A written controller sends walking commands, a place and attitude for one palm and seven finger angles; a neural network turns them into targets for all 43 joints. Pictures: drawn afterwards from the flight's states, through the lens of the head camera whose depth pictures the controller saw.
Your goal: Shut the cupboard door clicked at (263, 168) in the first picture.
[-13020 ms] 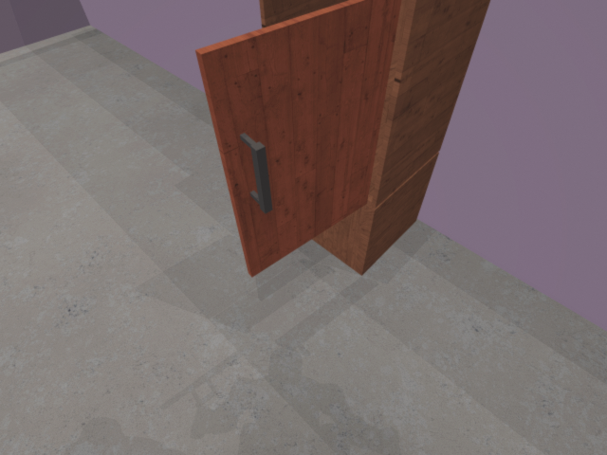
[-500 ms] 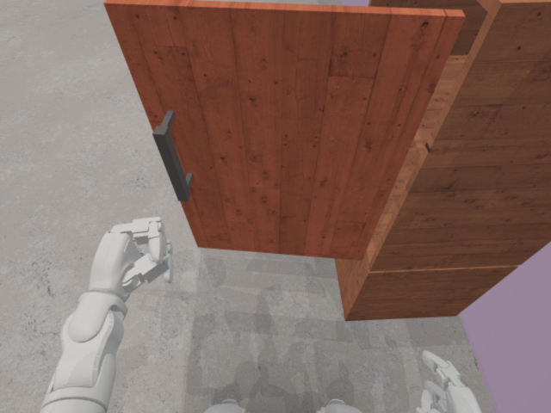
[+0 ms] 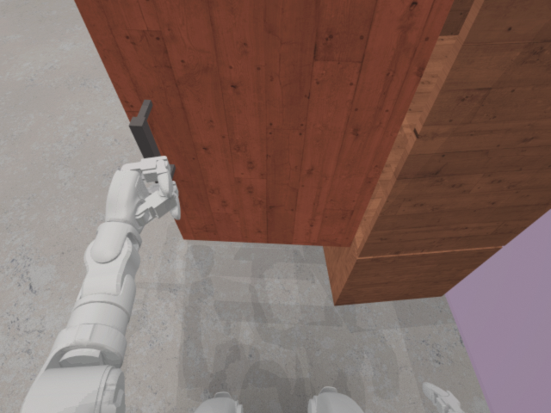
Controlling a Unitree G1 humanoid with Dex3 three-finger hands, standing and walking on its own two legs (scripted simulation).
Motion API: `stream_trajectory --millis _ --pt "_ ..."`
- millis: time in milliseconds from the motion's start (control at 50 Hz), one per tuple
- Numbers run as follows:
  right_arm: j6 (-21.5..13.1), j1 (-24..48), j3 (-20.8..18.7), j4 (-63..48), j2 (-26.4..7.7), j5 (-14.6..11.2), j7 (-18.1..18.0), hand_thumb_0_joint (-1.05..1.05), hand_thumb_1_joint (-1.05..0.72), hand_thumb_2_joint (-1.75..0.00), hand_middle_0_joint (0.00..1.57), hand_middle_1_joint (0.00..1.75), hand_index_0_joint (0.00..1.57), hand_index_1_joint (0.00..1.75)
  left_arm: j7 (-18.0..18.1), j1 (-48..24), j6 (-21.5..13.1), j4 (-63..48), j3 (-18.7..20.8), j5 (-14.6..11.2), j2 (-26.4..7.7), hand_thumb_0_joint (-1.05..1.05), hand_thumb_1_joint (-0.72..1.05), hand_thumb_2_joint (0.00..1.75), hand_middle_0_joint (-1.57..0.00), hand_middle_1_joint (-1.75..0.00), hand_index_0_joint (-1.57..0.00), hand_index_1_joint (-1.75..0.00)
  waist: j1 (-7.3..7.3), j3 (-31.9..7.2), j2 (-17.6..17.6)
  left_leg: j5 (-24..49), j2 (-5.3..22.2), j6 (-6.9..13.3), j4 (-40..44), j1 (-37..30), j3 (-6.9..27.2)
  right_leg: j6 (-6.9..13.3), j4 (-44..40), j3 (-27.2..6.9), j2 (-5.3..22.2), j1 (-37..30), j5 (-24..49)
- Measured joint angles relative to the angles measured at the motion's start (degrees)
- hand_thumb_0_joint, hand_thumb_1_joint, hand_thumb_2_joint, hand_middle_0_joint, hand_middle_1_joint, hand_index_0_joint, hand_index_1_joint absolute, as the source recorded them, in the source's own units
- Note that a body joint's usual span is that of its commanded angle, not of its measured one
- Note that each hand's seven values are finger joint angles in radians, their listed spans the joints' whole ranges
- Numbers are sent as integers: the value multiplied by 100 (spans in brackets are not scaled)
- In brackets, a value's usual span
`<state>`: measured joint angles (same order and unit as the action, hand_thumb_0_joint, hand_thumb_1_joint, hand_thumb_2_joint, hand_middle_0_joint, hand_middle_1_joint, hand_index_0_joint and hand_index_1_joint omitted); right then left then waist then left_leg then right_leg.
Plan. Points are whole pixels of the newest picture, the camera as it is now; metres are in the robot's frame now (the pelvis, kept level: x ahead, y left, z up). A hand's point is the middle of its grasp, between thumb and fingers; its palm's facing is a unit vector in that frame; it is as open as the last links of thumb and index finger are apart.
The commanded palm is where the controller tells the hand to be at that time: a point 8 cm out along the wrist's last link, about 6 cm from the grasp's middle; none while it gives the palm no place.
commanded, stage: bring the fist close to the handle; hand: left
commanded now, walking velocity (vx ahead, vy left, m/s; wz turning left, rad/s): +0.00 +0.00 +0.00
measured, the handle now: (157, 151) +0.50 +0.20 +0.06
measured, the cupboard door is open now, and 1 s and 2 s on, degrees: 82 77 66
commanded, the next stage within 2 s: push the door shut along its arc in 0.34 s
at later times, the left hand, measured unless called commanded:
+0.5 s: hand (174, 197) +0.41 +0.15 +0.07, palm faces -0.05 -1.00 -0.02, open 3.1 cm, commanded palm +0.39 +0.21 +0.07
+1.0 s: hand (186, 168) +0.46 +0.14 +0.07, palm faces -0.18 -0.98 -0.03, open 3.1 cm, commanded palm +0.46 +0.19 +0.07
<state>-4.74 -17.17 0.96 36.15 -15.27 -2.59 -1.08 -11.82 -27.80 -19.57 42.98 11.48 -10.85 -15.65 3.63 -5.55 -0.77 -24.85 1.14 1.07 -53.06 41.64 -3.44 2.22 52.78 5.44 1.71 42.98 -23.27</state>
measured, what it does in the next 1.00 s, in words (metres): stands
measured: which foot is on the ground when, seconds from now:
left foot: down 0.00-1.00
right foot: down 0.00-1.00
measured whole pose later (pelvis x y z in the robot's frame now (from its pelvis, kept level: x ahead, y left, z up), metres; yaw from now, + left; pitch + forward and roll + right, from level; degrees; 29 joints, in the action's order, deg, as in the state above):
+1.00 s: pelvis -0.01 +0.00 -0.01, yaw +0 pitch +17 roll +0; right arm -0.6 -20.3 1.3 37.2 -16.5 -2.2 -1.0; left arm -19.1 -46.7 -21.5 63.4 14.6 -8.9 -23.0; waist 7.7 -5.6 -0.9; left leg -25.0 1.8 1.4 -56.6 48.9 -3.2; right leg 2.3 55.2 5.5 1.2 49.8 -22.7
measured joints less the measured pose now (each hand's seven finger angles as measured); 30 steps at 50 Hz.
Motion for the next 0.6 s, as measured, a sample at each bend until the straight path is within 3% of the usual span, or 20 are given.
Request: stream_trajectory --millis 300,600 --pt "221 -182 -78 -4 -19 -5 16 1 -90 -90 20 30 20 30 22 91 -218 126 85 14 -10 2 90 90 -130 -150 -130 -150 44 12 -18 44 27 4 112 -55 -45 -2 -117 -47 -39 -34 69" --pt "257 74 -6 -62 9 -14 -9 1 -90 -90 20 30 20 30 -92 -397 -263 640 3 90 -79 2 90 90 -130 -150 -130 -150 44 16 14 60 7 6 37 35 3 4 -55 -4 -15 28 72"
